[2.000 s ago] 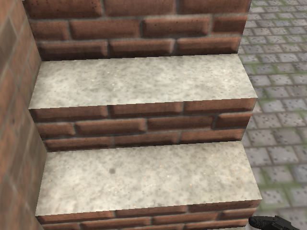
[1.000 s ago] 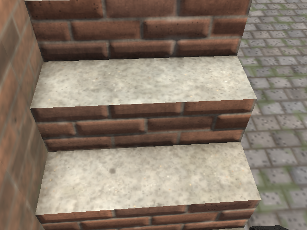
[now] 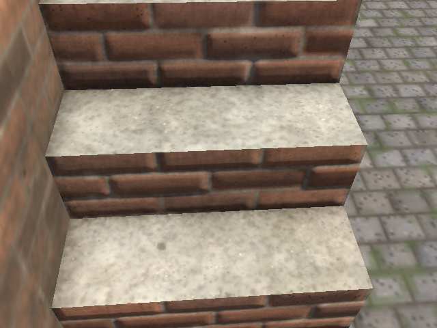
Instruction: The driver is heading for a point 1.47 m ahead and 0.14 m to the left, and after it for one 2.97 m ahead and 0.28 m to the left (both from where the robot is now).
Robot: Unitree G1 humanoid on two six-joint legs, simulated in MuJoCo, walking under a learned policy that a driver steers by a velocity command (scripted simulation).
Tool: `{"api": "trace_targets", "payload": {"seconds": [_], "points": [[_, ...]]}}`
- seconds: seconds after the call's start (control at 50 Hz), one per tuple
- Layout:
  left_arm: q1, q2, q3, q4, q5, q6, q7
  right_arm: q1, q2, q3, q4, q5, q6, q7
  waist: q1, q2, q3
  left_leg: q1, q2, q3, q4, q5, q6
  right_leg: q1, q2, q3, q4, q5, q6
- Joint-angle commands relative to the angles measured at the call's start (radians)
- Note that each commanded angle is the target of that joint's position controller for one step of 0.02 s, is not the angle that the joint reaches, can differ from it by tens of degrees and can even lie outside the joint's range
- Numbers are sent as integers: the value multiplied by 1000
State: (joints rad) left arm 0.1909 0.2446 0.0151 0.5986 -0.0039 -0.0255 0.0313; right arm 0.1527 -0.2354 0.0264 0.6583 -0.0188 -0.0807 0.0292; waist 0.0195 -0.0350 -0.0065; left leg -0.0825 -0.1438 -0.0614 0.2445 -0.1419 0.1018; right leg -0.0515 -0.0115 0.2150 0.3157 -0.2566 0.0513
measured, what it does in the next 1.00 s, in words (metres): stands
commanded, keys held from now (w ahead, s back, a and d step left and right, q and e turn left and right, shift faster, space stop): w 1.00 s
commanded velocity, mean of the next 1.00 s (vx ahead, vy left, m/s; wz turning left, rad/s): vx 0.46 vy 0.13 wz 0.00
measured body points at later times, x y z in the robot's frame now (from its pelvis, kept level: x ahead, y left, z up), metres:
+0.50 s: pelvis +0.00 +0.00 +0.00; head +0.00 +0.01 +0.45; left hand +0.16 +0.25 -0.08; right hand +0.18 -0.23 -0.08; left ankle -0.01 +0.06 -0.75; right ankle -0.05 -0.16 -0.75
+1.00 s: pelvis +0.00 +0.00 +0.00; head +0.00 +0.01 +0.45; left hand +0.16 +0.25 -0.09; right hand +0.18 -0.23 -0.08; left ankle -0.01 +0.06 -0.75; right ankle -0.05 -0.16 -0.75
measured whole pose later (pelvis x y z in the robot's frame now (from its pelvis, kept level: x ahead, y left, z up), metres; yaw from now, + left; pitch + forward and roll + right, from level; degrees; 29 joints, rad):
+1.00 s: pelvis +0.00 +0.00 +0.00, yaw +0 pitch -1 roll +1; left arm 0.20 0.25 0.01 0.62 0.00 -0.02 0.03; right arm 0.16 -0.24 0.03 0.68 -0.02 -0.08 0.03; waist 0.02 -0.03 -0.01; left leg -0.08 -0.14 -0.07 0.24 -0.14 0.10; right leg -0.04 -0.02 0.20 0.30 -0.25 0.05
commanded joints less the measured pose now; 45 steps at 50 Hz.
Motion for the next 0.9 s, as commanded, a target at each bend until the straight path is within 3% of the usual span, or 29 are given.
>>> {"api": "trace_targets", "payload": {"seconds": [0.02,0.9], "points": [[-51,100,28,-86,0,-17,3,-61,-107,-30,-84,1,-17,-2,0,21,-51,113,191,-151,-15,169,-59,-98,-64,16,-14,241,16],[-41,109,21,-64,2,-14,5,-47,-117,-25,-63,1,-18,-1,3,21,-46,110,190,-154,-16,182,-61,-88,-67,3,-26,235,14]]}}
Velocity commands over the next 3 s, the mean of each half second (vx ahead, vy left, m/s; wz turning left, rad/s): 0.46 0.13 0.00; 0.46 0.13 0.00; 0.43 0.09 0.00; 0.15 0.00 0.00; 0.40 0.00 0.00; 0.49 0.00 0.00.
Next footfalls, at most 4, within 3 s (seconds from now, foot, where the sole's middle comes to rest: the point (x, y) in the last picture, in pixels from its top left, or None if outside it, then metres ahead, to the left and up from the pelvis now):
none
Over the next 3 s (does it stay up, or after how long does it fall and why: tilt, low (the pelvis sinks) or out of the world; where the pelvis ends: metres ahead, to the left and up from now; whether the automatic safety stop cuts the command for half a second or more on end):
stays up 0.00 -0.05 0.00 its command is cut before an obstacle from the start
